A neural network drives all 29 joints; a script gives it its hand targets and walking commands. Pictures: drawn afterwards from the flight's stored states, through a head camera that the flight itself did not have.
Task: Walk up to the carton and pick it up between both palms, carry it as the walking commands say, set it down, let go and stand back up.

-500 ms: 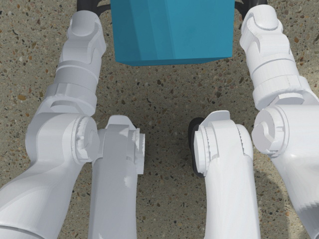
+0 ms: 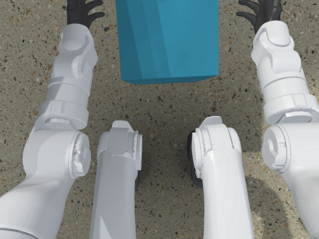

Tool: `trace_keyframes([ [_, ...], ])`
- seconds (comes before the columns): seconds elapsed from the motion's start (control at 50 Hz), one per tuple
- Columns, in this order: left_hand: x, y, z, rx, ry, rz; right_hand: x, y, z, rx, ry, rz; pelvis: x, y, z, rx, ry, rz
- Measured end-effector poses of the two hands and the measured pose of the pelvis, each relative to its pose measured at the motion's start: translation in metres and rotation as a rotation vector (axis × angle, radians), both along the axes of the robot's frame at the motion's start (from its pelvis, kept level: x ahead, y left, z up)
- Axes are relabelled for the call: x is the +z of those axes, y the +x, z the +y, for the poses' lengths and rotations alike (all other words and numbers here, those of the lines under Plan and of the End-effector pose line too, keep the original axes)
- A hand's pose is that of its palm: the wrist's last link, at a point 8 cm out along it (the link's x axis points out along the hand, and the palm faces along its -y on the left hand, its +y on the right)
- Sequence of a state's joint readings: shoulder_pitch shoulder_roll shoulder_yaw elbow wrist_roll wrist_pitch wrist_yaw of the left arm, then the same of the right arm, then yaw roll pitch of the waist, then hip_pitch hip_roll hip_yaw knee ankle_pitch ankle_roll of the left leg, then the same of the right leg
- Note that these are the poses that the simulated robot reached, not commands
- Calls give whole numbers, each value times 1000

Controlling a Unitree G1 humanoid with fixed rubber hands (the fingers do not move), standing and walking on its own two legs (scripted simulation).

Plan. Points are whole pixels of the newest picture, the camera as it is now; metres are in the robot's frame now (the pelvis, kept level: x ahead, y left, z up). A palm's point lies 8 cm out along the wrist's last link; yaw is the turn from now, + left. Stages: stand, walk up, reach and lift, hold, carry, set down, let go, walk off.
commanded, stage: set down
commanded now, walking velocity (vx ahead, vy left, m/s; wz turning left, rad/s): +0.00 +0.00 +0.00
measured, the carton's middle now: (166, 43) +0.52 -0.02 -0.27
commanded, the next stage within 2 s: let go in 1.08 s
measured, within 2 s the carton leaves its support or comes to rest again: neither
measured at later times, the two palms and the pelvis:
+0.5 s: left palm out of the picture +0.54 +0.16 +0.02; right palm out of the picture +0.52 -0.23 +0.02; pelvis +0.02 +0.00 +0.12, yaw +0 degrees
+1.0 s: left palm out of the picture +0.52 +0.16 +0.17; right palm out of the picture +0.50 -0.23 +0.16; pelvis +0.03 +0.00 +0.26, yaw -1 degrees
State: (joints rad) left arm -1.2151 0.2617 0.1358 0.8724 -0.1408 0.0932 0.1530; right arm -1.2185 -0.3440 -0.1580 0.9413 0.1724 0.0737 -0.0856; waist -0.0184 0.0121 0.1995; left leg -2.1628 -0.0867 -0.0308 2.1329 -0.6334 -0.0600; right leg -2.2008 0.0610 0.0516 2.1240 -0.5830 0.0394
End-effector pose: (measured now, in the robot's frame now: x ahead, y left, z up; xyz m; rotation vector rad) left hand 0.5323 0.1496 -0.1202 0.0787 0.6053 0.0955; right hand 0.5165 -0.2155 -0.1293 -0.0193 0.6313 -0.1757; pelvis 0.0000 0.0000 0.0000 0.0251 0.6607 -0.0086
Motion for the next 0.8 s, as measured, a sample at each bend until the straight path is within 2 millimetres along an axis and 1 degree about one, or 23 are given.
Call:
trace_keyframes([
  [0.04, 18, 2, 1, 12, 3, 4, 17, 0, -4, -3, -8, 3, 10, 0, 0, -1, 1, 11],
  [0.1, 38, 3, 2, 24, 4, 26, 38, 1, -7, 0, -9, 9, 25, -1, -1, -2, 4, 37],
  [0.16, 48, -1, 3, 28, 3, 46, 52, 3, -4, 13, -3, 13, 39, 0, -2, -3, 9, 67],
  [0.26, 59, -7, 4, 34, -5, 45, 66, 4, 6, 32, 5, 6, 58, 1, -3, 0, 12, 99],
  [0.32, 71, -8, 6, 38, -3, 28, 77, 3, 8, 27, 2, 0, 69, 3, -3, 3, 9, 106],
  [0.4, 99, -2, 9, 34, 6, -4, 101, 0, 0, 12, -19, -7, 88, 8, -3, 3, 3, 108],
  [0.5, 142, 6, 9, 22, 16, -5, 145, 1, -11, 5, -27, -9, 119, 17, -1, -5, -3, 108],
  [0.58, 172, 7, 6, 14, 11, 20, 178, 5, -11, 13, -13, -8, 145, 26, 1, -11, -2, 120],
  [0.68, 196, 0, 5, 19, -9, 34, 208, 7, -2, 33, -4, -7, 174, 35, 2, -12, 1, 140],
  [0.74, 210, -5, 7, 24, -15, 21, 221, 4, 3, 40, -5, -6, 191, 37, 2, -9, 0, 142],
  [0.8, 225, -10, 10, 27, -12, 10, 235, -1, 3, 39, -11, -2, 207, 38, 2, -6, -5, 135],
])
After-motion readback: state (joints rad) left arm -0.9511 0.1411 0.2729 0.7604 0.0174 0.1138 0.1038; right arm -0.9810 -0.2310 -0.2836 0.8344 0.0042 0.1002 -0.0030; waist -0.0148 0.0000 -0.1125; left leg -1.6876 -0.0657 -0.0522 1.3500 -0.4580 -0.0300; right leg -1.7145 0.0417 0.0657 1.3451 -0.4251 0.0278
